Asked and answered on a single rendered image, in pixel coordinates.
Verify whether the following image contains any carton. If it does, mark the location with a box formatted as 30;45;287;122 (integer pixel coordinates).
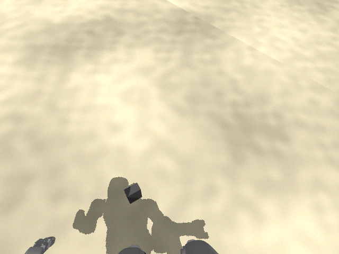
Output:
124;183;142;204

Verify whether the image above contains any left robot hand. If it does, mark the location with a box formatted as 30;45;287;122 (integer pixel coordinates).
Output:
25;237;56;254

